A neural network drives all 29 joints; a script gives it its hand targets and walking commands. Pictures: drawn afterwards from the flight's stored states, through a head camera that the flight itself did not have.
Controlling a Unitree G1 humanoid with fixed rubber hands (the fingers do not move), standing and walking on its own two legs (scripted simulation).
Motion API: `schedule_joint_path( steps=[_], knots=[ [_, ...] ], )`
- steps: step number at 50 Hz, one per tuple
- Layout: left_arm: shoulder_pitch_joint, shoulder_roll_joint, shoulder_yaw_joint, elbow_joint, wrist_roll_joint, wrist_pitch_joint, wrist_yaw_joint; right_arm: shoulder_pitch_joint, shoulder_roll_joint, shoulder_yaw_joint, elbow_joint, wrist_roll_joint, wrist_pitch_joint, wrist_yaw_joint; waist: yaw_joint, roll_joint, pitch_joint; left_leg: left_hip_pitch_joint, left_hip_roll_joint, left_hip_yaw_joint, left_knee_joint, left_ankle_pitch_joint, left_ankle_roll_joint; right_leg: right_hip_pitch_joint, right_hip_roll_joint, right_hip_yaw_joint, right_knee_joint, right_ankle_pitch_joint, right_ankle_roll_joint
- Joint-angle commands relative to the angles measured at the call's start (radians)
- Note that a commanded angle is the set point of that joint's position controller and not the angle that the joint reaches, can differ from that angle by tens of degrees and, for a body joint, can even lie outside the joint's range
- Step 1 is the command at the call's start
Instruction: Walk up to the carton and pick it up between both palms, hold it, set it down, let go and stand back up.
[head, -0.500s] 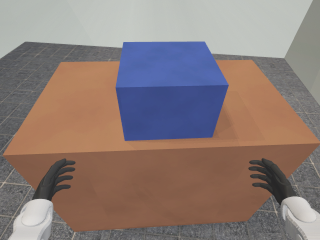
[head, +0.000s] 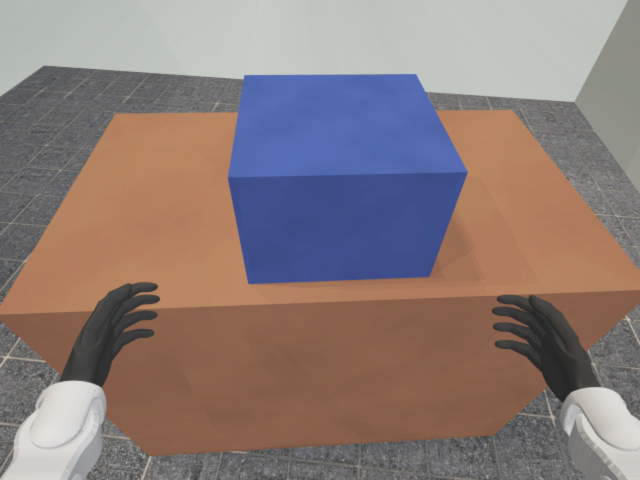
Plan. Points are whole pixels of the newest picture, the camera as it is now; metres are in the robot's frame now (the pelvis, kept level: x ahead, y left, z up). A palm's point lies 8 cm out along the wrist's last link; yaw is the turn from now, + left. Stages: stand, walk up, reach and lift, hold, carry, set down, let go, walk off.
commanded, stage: reach and lift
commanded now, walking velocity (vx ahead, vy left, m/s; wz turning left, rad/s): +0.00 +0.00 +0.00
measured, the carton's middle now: (335, 174) +0.55 -0.03 +0.08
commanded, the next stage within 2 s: none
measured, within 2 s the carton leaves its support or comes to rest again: neither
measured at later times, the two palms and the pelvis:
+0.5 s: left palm (102, 279) +0.30 +0.24 +0.14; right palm (548, 305) +0.27 -0.24 +0.11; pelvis +0.00 +0.00 +0.00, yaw +0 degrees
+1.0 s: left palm (110, 211) +0.37 +0.24 +0.18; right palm (539, 238) +0.34 -0.25 +0.14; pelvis +0.00 +0.00 +0.00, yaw +0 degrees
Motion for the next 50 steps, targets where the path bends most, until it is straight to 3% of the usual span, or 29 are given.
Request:
schedule_joint_path(
  steps=[1, 2, 7, 8, 9, 12, 15, 16, 17, 19, 20, 22, 26, 27, 28, 29, 31, 32, 33, 34, 36, 38, 39, 40, 43, 45, 48, 49, 50],
  knots=[
    [-0.15, 0.093, 0.08, -0.108, -0.127, 0.004, -0.004, -0.086, -0.154, -0.195, -0.213, 0.094, -0.001, -0.013, 0.005, 0.062, -0.024, 0.244, 0.031, 0.019, -0.113, 0.165, -0.058, -0.065, -0.013, 0.072, -0.141, 0.068, -0.002],
    [-0.232, 0.111, 0.077, -0.132, -0.133, -0.003, 0.004, -0.153, -0.151, -0.185, -0.219, 0.109, 0.004, -0.011, 0.022, 0.076, -0.095, 0.247, 0.033, 0.009, -0.127, 0.113, -0.061, -0.061, -0.011, 0.069, -0.134, 0.034, -0.002],
    [-0.362, 0.137, 0.078, -0.04, -0.157, 0.019, 0.01, -0.283, -0.137, -0.199, -0.176, 0.084, 0.035, -0.008, 0.025, 0.066, -0.03, 0.13, 0.043, 0.016, -0.159, -0.056, -0.016, -0.075, -0.022, 0.085, -0.116, -0.032, -0.01],
    [-0.457, 0.127, 0.072, -0.033, -0.149, 0.028, 0.022, -0.346, -0.141, -0.205, -0.131, 0.083, 0.039, -0.002, 0.022, 0.113, -0.055, 0.112, 0.048, 0.016, -0.161, -0.09, -0.024, -0.078, -0.018, 0.089, -0.102, -0.031, -0.008],
    [-0.435, 0.127, 0.084, -0.024, -0.136, 0.04, 0.027, -0.344, -0.156, -0.203, -0.124, 0.084, 0.043, 0.004, 0.044, 0.116, -0.055, 0.129, 0.055, 0.008, -0.174, -0.096, -0.019, -0.075, -0.013, 0.086, -0.1, -0.031, -0.009],
    [-0.538, 0.136, 0.095, 0.111, -0.12, 0.08, 0.018, -0.421, -0.178, -0.197, -0.003, 0.086, 0.063, 0.0, 0.013, 0.097, -0.05, 0.135, 0.043, 0.007, -0.15, -0.094, -0.012, -0.09, -0.024, 0.088, -0.1, -0.018, -0.004],
    [-0.525, 0.135, 0.109, 0.101, -0.094, 0.108, 0.01, -0.413, -0.212, -0.177, 0.051, 0.106, 0.077, 0.002, 0.001, 0.087, -0.09, 0.169, 0.045, 0.004, -0.135, 0.032, -0.014, -0.033, -0.018, 0.089, -0.1, 0.055, -0.013],
    [-0.604, 0.131, 0.13, 0.14, -0.077, 0.115, 0.005, -0.474, -0.203, -0.154, 0.095, 0.109, 0.081, -0.004, 0.01, 0.104, -0.079, 0.159, 0.034, 0.027, -0.118, 0.05, -0.021, -0.045, -0.017, 0.091, -0.095, 0.053, -0.008],
    [-0.647, 0.153, 0.109, 0.09, -0.091, 0.115, 0.013, -0.542, -0.225, -0.189, 0.063, 0.11, 0.079, -0.004, 0.001, 0.116, -0.13, 0.172, 0.045, 0.009, -0.121, 0.045, -0.031, -0.033, -0.009, 0.084, -0.085, 0.058, -0.014],
    [-0.674, 0.144, 0.102, 0.157, -0.095, 0.131, 0.004, -0.553, -0.208, -0.175, 0.148, 0.112, 0.078, -0.003, -0.026, 0.127, -0.124, 0.217, 0.034, 0.025, -0.095, 0.107, -0.035, -0.055, -0.014, 0.078, -0.104, 0.098, -0.014],
    [-0.683, 0.151, 0.114, 0.13, -0.085, 0.126, 0.004, -0.581, -0.237, -0.172, 0.125, 0.121, 0.07, 0.001, -0.025, 0.088, -0.18, 0.219, 0.034, 0.016, -0.094, 0.137, -0.026, -0.043, -0.006, 0.073, -0.089, 0.114, -0.011],
    [-0.714, 0.15, 0.109, 0.136, -0.092, 0.133, -0.001, -0.619, -0.242, -0.188, 0.149, 0.111, 0.067, -0.004, -0.043, 0.082, -0.2, 0.223, 0.028, 0.022, -0.082, 0.177, -0.03, -0.021, -0.006, 0.067, -0.082, 0.173, -0.004],
    [-0.775, 0.175, 0.131, 0.093, -0.083, 0.153, 0.0, -0.692, -0.272, -0.166, 0.151, 0.141, 0.061, -0.008, -0.027, 0.115, -0.244, 0.226, 0.02, 0.02, -0.063, 0.275, -0.044, 0.018, 0.008, 0.061, -0.061, 0.271, -0.005],
    [-0.697, 0.139, 0.13, 0.115, -0.082, 0.166, -0.008, -0.646, -0.279, -0.169, 0.176, 0.144, 0.065, -0.009, -0.05, 0.098, -0.258, 0.246, 0.024, 0.01, -0.059, 0.318, -0.041, 0.046, 0.009, 0.055, -0.058, 0.324, -0.012],
    [-0.707, 0.15, 0.129, 0.145, -0.082, 0.169, -0.017, -0.645, -0.288, -0.17, 0.21, 0.133, 0.073, -0.013, -0.064, 0.076, -0.219, 0.248, 0.02, 0.012, -0.063, 0.326, -0.039, 0.029, 0.01, 0.052, -0.062, 0.343, -0.005],
    [-0.823, 0.194, 0.139, 0.197, -0.084, 0.158, -0.021, -0.759, -0.27, -0.172, 0.22, 0.129, 0.072, -0.016, -0.051, 0.084, -0.237, 0.224, 0.012, 0.023, -0.067, 0.253, -0.04, 0.005, 0.002, 0.058, -0.078, 0.239, 0.003],
    [-0.883, 0.211, 0.136, 0.224, -0.09, 0.15, -0.019, -0.809, -0.272, -0.172, 0.239, 0.122, 0.084, -0.01, -0.054, 0.072, -0.234, 0.199, 0.015, 0.021, -0.082, 0.171, -0.027, -0.008, -0.003, 0.055, -0.076, 0.197, 0.003],
    [-0.972, 0.222, 0.135, 0.301, -0.1, 0.146, -0.016, -0.889, -0.259, -0.157, 0.271, 0.124, 0.091, -0.005, -0.033, 0.08, -0.2, 0.143, 0.015, 0.024, -0.085, 0.098, -0.018, -0.049, -0.011, 0.065, -0.076, 0.118, 0.006],
    [-0.947, 0.191, 0.109, 0.24, -0.103, 0.146, -0.009, -0.87, -0.263, -0.177, 0.289, 0.128, 0.081, -0.003, -0.056, 0.077, -0.24, 0.164, 0.023, 0.024, -0.079, 0.117, -0.022, -0.023, -0.005, 0.058, -0.066, 0.171, 0.006],
    [-0.88, 0.189, 0.095, 0.198, -0.093, 0.153, 0.001, -0.818, -0.293, -0.172, 0.305, 0.141, 0.075, 0.007, -0.052, 0.132, -0.253, 0.184, 0.027, 0.009, -0.082, 0.18, -0.038, -0.012, 0.006, 0.057, -0.06, 0.218, -0.007],
    [-0.943, 0.207, 0.098, 0.248, -0.088, 0.159, -0.003, -0.877, -0.289, -0.169, 0.31, 0.132, 0.069, 0.003, -0.057, 0.11, -0.245, 0.195, 0.019, 0.014, -0.072, 0.197, -0.033, -0.017, 0.007, 0.059, -0.071, 0.226, -0.006],
    [-1.055, 0.229, 0.113, 0.414, -0.085, 0.172, -0.015, -0.992, -0.283, -0.154, 0.419, 0.122, 0.093, -0.007, -0.056, 0.062, -0.188, 0.121, 0.015, 0.024, -0.079, 0.113, -0.017, -0.024, -0.001, 0.055, -0.074, 0.177, 0.003],
    [-1.003, 0.193, 0.085, 0.408, -0.09, 0.177, -0.018, -0.953, -0.286, -0.153, 0.444, 0.131, 0.093, -0.001, -0.082, 0.062, -0.202, 0.129, 0.021, 0.01, -0.086, 0.135, -0.017, -0.019, 0.001, 0.048, -0.062, 0.216, 0.004],
    [-1.065, 0.208, 0.092, 0.46, -0.089, 0.17, -0.024, -1.011, -0.267, -0.144, 0.44, 0.122, 0.094, -0.001, -0.064, 0.056, -0.208, 0.112, 0.017, 0.017, -0.078, 0.104, -0.012, -0.038, -0.008, 0.057, -0.071, 0.18, 0.009],
    [-1.173, 0.227, 0.089, 0.362, -0.082, 0.152, 0.005, -1.113, -0.291, -0.155, 0.406, 0.126, 0.07, 0.001, -0.054, 0.097, -0.331, 0.119, 0.015, 0.023, -0.061, 0.147, -0.025, -0.031, 0.003, 0.054, -0.045, 0.223, 0.008],
    [-1.181, 0.228, 0.063, 0.466, -0.096, 0.153, 0.003, -1.13, -0.294, -0.15, 0.473, 0.126, 0.075, 0.001, -0.066, 0.077, -0.299, 0.117, 0.019, 0.022, -0.062, 0.129, -0.016, -0.021, -0.005, 0.051, -0.045, 0.219, 0.008],
    [-1.223, 0.238, 0.059, 0.519, -0.096, 0.158, 0.0, -1.173, -0.321, -0.133, 0.549, 0.12, 0.076, 0.008, -0.07, 0.06, -0.307, 0.112, 0.019, 0.017, -0.053, 0.178, -0.025, -0.021, 0.008, 0.039, -0.041, 0.268, 0.009],
    [-1.235, 0.233, 0.065, 0.461, -0.072, 0.149, 0.01, -1.177, -0.318, -0.121, 0.547, 0.125, 0.065, 0.012, -0.061, 0.083, -0.353, 0.134, 0.016, 0.022, -0.045, 0.213, -0.029, -0.014, 0.012, 0.036, -0.031, 0.299, 0.014],
    [-1.212, 0.217, 0.049, 0.515, -0.087, 0.156, 0.005, -1.169, -0.333, -0.129, 0.585, 0.134, 0.068, 0.014, -0.077, 0.073, -0.325, 0.158, 0.024, 0.012, -0.049, 0.214, -0.031, -0.033, 0.015, 0.027, -0.041, 0.292, 0.009]
  ],
)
